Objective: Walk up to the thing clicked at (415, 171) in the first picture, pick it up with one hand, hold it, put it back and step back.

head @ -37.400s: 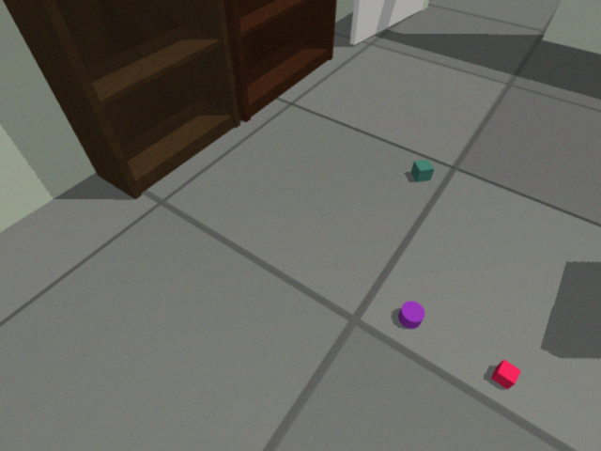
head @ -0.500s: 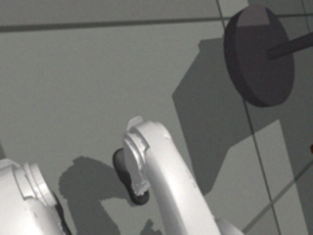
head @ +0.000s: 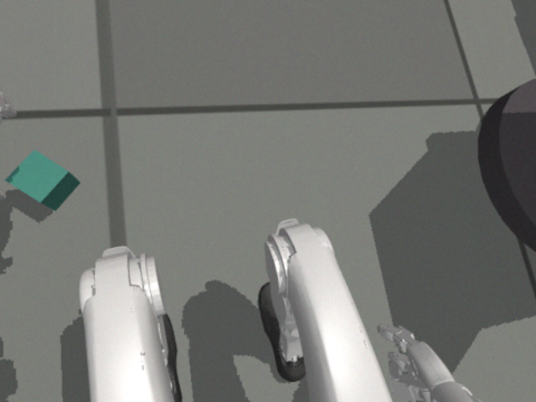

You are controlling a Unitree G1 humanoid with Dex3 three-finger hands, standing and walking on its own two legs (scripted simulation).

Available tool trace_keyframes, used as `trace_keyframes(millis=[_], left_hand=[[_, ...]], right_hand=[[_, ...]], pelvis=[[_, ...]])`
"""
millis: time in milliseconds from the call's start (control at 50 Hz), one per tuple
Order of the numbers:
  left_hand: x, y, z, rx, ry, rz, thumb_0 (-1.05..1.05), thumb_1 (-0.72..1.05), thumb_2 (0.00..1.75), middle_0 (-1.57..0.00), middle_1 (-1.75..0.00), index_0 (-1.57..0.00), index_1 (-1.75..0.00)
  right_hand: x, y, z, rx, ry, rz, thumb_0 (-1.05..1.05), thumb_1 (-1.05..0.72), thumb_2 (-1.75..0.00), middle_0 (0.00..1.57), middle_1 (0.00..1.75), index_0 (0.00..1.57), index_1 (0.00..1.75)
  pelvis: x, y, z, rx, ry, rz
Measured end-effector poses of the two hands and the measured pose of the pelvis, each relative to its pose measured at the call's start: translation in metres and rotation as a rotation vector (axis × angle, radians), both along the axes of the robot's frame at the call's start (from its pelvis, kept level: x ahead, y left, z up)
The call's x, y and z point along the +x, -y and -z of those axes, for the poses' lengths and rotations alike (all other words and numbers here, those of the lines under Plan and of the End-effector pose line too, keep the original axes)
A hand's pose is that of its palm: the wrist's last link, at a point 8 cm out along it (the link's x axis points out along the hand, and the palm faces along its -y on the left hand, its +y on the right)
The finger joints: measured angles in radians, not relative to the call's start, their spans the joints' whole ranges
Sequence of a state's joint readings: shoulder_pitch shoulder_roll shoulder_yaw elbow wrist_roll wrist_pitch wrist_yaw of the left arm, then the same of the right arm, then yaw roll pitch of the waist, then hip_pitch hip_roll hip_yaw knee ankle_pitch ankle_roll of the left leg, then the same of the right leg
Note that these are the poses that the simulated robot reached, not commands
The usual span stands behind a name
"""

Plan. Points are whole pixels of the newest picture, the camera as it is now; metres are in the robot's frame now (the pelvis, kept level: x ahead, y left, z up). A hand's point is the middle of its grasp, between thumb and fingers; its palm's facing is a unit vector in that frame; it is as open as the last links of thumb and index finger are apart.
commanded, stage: withdraw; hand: left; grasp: from above
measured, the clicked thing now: (45, 181) +0.50 +0.33 -0.32
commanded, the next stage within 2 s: home in 0.12 s
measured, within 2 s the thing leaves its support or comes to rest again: neither
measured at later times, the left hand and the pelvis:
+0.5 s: hand out of the picture +0.46 +0.32 -0.12, palm faces -0.29 -0.22 -0.93, open 12.0 cm; pelvis +0.01 +0.00 +0.01, yaw +1 degrees
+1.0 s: hand out of the picture +0.30 +0.25 +0.10, palm faces -0.04 -0.86 -0.50, open 7.5 cm; pelvis +0.04 -0.01 +0.20, yaw +6 degrees
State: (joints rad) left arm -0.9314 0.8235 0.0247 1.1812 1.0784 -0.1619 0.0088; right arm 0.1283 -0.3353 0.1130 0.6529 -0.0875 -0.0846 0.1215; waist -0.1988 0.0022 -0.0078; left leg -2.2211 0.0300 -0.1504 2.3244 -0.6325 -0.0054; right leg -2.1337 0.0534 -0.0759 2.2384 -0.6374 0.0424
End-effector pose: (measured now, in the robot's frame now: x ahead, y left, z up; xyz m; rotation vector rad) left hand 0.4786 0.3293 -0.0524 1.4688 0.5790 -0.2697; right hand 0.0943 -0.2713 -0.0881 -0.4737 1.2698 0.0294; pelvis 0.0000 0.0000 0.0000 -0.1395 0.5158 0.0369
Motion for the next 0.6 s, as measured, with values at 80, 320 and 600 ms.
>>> trace_keyframes(millis=[80, 320, 600], left_hand=[[0.007, -0.004, 0.011, -0.009, 0.004, 0.066, 0.00, -0.34, 0.88, -0.18, -0.88, -0.20, -0.88], [0.002, 0.020, 0.057, -0.027, 0.138, 0.127, 0.00, -0.24, 0.82, -0.23, -0.77, -0.25, -0.76], [-0.057, 0.007, -0.042, -0.185, 0.157, -0.240, 0.00, 0.21, 0.82, -0.21, -0.48, -0.21, -0.49]], right_hand=[[-0.011, 0.004, -0.001, -0.061, -0.051, 0.008, 0.00, -0.89, -0.89, 0.20, 0.30, 0.20, 0.30], [-0.037, -0.008, 0.008, -0.060, -0.194, 0.088, 0.00, -0.89, -0.89, 0.21, 0.30, 0.20, 0.30], [0.011, -0.018, -0.026, 0.057, 0.005, 0.161, 0.00, -0.90, -0.89, 0.21, 0.30, 0.20, 0.30]], pelvis=[[0.002, -0.001, 0.006, -0.008, -0.007, 0.004], [0.010, -0.004, 0.013, -0.024, -0.048, 0.002], [0.015, -0.001, -0.047, 0.014, -0.095, -0.020]])
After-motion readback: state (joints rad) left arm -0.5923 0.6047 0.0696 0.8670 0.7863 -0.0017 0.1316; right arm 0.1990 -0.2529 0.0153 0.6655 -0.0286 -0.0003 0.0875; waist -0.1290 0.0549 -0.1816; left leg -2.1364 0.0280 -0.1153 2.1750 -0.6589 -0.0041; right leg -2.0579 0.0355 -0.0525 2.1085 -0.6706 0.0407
